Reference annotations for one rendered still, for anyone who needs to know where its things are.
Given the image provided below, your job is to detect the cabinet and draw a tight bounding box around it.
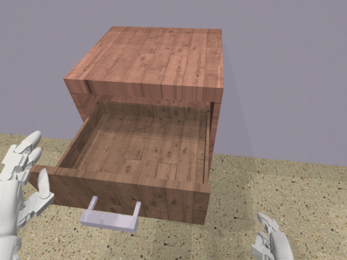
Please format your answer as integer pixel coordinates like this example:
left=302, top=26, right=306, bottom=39
left=63, top=26, right=224, bottom=179

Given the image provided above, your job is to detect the robot left forearm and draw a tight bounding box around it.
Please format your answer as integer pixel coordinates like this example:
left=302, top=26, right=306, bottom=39
left=0, top=235, right=22, bottom=260

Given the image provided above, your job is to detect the drawer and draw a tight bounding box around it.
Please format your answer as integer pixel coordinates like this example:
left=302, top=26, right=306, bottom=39
left=28, top=101, right=211, bottom=225

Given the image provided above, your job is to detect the left robot hand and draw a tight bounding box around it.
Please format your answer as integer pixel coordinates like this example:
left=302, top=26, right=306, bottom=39
left=0, top=131, right=54, bottom=236

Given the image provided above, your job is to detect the handle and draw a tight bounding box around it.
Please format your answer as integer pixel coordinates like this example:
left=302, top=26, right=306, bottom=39
left=79, top=196, right=141, bottom=233

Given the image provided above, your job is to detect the right robot hand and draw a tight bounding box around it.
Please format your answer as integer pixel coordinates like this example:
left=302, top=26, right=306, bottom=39
left=252, top=212, right=294, bottom=260

